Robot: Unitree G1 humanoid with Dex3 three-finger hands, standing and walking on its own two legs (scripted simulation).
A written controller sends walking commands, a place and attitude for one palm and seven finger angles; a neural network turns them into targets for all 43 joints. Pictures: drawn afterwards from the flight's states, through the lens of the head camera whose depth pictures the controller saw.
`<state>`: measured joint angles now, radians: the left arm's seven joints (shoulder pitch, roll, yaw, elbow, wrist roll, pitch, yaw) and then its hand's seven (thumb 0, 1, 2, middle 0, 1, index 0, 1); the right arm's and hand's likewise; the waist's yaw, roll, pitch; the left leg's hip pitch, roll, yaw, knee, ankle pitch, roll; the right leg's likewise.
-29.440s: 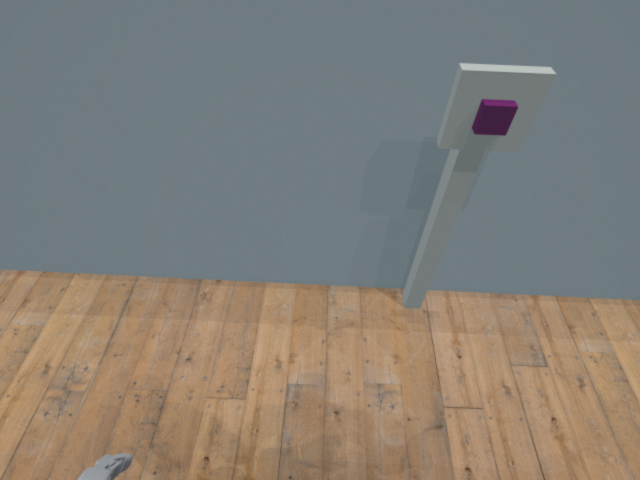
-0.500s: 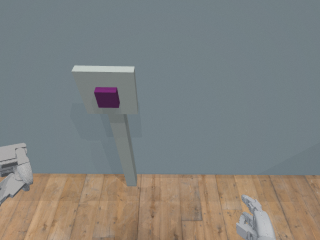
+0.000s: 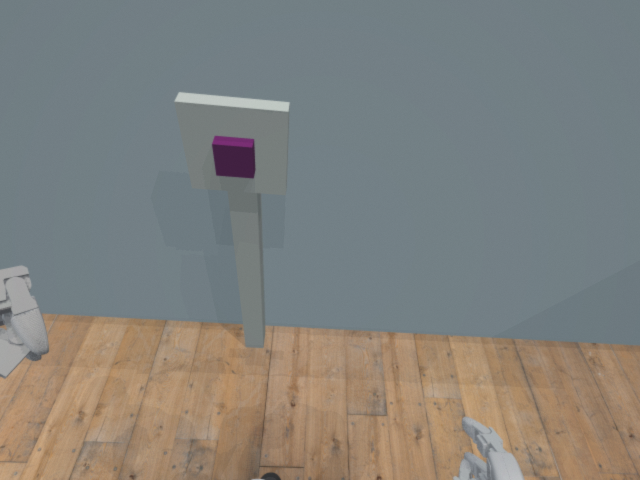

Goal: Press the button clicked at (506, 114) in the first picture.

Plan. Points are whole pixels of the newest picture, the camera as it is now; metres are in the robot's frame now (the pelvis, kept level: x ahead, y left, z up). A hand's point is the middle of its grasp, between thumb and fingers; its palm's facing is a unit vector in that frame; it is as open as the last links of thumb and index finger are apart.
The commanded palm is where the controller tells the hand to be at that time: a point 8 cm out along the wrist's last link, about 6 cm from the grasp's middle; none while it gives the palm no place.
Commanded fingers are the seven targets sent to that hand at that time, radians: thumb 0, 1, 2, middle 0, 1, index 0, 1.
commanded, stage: step back with the hand held close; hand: left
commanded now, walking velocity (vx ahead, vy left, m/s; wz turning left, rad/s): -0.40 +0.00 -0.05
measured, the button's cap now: (235, 156) +0.61 +0.18 +0.05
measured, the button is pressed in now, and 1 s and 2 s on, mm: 0 0 0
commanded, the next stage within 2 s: stop stepping back and stand still in 0.08 s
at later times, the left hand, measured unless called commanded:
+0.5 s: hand out of the picture +0.08 +0.22 +0.16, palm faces +0.31 -0.84 -0.45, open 3.1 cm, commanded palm +0.05 +0.26 +0.18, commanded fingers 0.00 0.90 0.90 -1.30 -1.50 -1.30 -1.50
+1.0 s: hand out of the picture +0.06 +0.24 +0.16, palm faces +0.38 -0.80 -0.45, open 3.1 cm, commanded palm +0.01 +0.28 +0.18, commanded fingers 0.00 0.90 0.90 -1.30 -1.50 -1.30 -1.50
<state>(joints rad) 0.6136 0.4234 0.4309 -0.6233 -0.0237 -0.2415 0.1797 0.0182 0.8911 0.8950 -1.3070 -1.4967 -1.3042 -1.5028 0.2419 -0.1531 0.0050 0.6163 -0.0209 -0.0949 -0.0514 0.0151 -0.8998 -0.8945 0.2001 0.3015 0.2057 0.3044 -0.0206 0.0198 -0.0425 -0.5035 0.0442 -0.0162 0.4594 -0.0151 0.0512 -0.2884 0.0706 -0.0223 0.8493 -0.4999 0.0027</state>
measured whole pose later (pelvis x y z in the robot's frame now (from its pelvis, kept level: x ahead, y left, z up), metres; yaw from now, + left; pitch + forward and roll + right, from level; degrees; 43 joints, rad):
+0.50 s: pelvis -0.10 -0.01 +0.01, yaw -3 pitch +1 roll +1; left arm 0.71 0.39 0.35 -0.59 -0.02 -0.18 0.13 0.02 0.89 0.89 -1.31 -1.50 -1.30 -1.50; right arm 0.27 -0.22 0.00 0.63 -0.01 -0.06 -0.06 0.01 -0.90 -0.89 0.20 0.30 0.21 0.30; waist -0.01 -0.04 -0.09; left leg -0.52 -0.02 0.00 0.90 -0.30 -0.01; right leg -0.21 0.00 0.00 0.48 -0.28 -0.03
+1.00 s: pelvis -0.12 +0.00 +0.00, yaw -1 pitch +0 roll +0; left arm 0.64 0.36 0.34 -0.53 -0.01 -0.20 0.16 0.02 0.89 0.89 -1.31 -1.50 -1.31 -1.50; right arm 0.25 -0.20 0.02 0.65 -0.02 -0.08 -0.06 0.01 -0.90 -0.89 0.20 0.30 0.21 0.30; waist 0.00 -0.01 -0.03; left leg -0.34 0.02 0.03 0.68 -0.35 0.02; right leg -0.25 0.01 -0.05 0.50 -0.25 -0.04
